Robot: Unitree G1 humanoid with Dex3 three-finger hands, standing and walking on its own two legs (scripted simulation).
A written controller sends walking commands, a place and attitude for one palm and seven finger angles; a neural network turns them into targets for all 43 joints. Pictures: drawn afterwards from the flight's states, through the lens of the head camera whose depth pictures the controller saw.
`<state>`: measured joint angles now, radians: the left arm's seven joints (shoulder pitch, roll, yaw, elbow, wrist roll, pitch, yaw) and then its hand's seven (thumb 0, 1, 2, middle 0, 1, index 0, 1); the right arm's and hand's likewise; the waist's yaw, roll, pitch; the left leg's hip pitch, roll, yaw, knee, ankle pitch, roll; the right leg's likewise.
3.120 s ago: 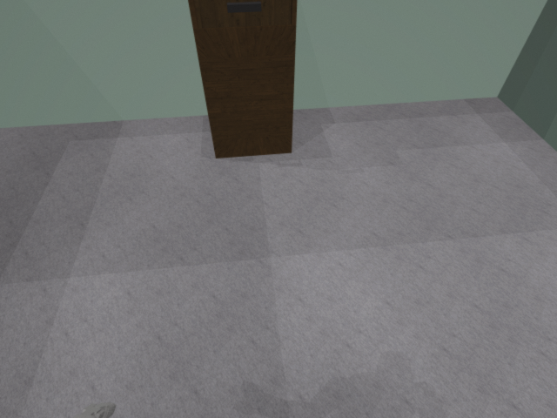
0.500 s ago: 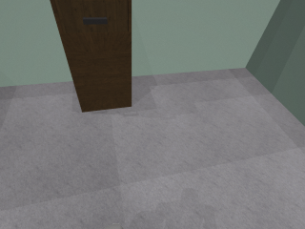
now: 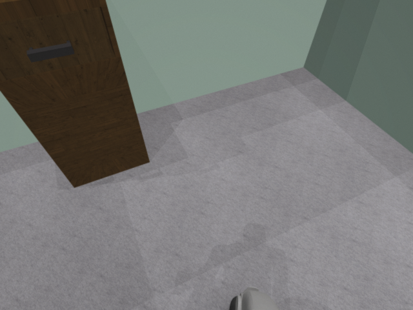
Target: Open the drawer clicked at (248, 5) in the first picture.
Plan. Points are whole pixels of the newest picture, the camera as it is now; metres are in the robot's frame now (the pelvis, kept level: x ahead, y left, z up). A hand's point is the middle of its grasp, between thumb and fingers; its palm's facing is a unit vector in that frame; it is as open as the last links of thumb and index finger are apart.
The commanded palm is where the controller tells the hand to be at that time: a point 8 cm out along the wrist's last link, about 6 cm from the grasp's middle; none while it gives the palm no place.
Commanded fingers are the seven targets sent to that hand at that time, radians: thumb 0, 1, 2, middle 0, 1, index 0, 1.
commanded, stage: walk to a spot facing it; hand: left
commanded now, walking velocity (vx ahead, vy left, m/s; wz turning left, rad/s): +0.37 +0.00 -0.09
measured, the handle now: (50, 49) +0.90 +0.54 +0.03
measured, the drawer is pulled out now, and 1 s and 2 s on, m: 0.00 0.00 0.00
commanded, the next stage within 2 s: turn to face it in 0.22 s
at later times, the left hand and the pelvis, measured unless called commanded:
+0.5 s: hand (140, 299) +0.18 +0.15 -0.18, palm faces +0.17 -0.97 -0.16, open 7.3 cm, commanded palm none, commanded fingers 0.00 0.90 0.90 -0.20 -0.30 -0.20 -0.30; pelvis +0.19 -0.01 +0.00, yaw +7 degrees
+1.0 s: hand (120, 251) +0.28 +0.22 -0.16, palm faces +0.31 -0.91 -0.26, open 7.4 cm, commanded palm none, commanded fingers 0.00 0.90 0.90 -0.20 -0.30 -0.20 -0.30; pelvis +0.25 -0.01 +0.00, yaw +17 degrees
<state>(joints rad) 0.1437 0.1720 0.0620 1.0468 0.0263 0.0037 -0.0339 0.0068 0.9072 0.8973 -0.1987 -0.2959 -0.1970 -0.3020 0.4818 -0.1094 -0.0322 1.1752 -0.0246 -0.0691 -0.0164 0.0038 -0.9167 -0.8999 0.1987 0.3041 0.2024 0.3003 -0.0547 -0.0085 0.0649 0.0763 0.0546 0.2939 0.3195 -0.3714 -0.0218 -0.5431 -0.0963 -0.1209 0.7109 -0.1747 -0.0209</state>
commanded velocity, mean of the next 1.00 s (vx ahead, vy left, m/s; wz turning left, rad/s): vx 0.08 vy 0.00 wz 0.35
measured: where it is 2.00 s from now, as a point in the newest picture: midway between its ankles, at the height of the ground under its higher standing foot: (193, 277)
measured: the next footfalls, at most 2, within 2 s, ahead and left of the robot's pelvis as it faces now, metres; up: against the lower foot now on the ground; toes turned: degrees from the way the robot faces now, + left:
right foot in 0.06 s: +0.19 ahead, -0.12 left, +0.00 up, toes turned -9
left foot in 0.56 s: +0.33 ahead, +0.11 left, +0.00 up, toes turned +18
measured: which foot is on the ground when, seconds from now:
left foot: down 0.00-0.06, up 0.08-0.54, down 0.56-1.00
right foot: up 0.00-0.04, down 0.06-0.56, up 0.58-1.00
